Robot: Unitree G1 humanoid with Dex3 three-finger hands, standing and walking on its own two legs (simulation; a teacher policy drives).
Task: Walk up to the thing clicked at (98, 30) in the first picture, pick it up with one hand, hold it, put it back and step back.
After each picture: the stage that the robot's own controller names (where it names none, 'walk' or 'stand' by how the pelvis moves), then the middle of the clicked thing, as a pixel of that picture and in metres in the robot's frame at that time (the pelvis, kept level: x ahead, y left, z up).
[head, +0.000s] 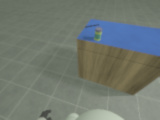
stand; (98, 34) +0.79 -0.02 +0.07
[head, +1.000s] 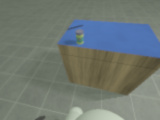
walk; (79, 37) +0.66 +0.17 +0.10
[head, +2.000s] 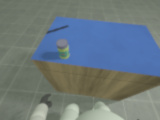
stand; (63, 49) +0.42 +0.21 +0.12
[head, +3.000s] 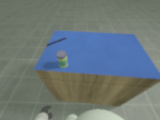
stand; (62, 59) +0.41 +0.23 +0.07
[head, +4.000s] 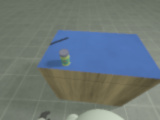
stand; (65, 57) +0.43 +0.22 +0.07
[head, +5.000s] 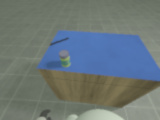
stand; (65, 58) +0.42 +0.22 +0.07
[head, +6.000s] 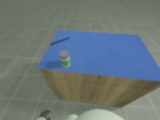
stand; (65, 59) +0.41 +0.21 +0.07
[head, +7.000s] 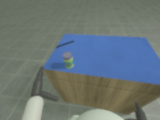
rise first; (68, 60) +0.41 +0.22 +0.07
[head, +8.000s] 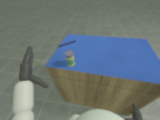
go down; (70, 58) +0.44 +0.21 +0.08
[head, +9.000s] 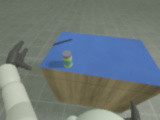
go down; (67, 59) +0.42 +0.20 +0.08
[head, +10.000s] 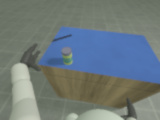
close in; (67, 56) +0.43 +0.19 +0.08
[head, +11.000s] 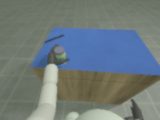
close; (60, 55) +0.43 +0.22 +0.10
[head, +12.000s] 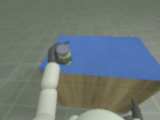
lift; (64, 55) +0.34 +0.18 +0.21
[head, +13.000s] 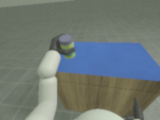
lift; (67, 47) +0.32 +0.15 +0.30
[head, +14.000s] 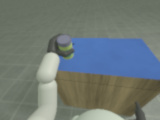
hold; (66, 47) +0.32 +0.16 +0.28
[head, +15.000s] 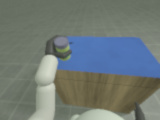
hold; (63, 49) +0.33 +0.18 +0.27
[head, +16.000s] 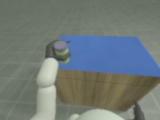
crouch; (62, 52) +0.33 +0.19 +0.24
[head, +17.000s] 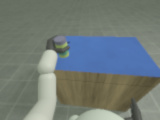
crouch; (62, 47) +0.38 +0.20 +0.24
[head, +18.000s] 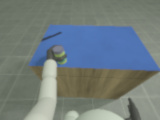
lower; (60, 55) +0.43 +0.21 +0.10
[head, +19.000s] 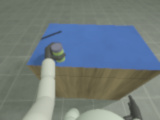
lower; (58, 53) +0.43 +0.22 +0.12
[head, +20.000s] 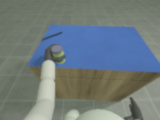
lower; (58, 54) +0.42 +0.22 +0.11
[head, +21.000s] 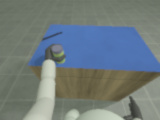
lower; (58, 54) +0.42 +0.22 +0.11
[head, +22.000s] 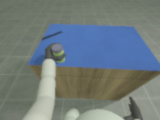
loosen; (58, 53) +0.43 +0.22 +0.11
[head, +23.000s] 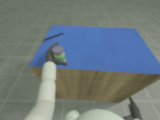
withdraw; (59, 55) +0.41 +0.22 +0.11
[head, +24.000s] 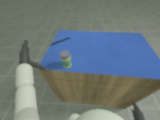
sink last; (66, 59) +0.40 +0.20 +0.09
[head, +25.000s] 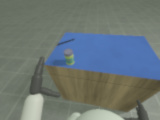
stand; (69, 57) +0.44 +0.22 +0.08
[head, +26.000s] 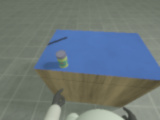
stand; (62, 59) +0.40 +0.22 +0.08
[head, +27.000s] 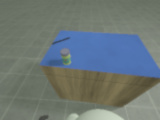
stand; (66, 56) +0.44 +0.22 +0.07
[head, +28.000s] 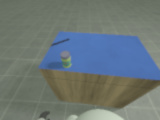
stand; (66, 59) +0.42 +0.21 +0.07
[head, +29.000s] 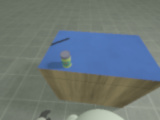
stand; (66, 59) +0.41 +0.20 +0.07
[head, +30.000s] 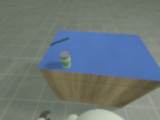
stand; (65, 59) +0.41 +0.21 +0.07
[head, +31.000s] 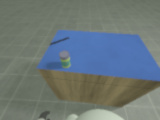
stand; (65, 59) +0.41 +0.21 +0.07
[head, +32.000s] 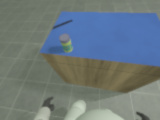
walk; (66, 43) +0.48 +0.21 +0.09
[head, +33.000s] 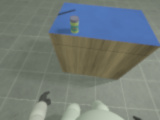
walk; (74, 24) +0.69 +0.17 +0.09
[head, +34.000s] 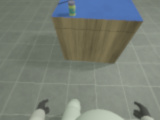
walk; (72, 8) +0.94 +0.29 +0.10
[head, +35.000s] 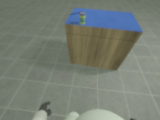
stand; (82, 18) +1.04 +0.18 +0.08
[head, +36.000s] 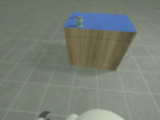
stand; (79, 21) +1.07 +0.20 +0.07
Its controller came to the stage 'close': yes
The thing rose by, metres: 0.23
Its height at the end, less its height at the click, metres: +0.00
